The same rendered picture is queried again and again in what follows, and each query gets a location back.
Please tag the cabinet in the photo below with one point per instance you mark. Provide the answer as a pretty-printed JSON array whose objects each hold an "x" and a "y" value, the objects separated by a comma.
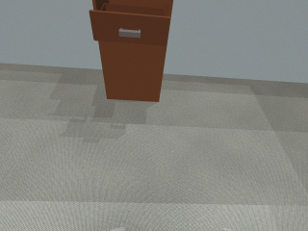
[{"x": 133, "y": 71}]

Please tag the handle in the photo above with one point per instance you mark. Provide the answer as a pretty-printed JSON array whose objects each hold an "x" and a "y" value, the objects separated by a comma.
[{"x": 129, "y": 33}]

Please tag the drawer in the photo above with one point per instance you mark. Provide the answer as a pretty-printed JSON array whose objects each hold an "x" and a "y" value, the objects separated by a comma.
[{"x": 153, "y": 23}]

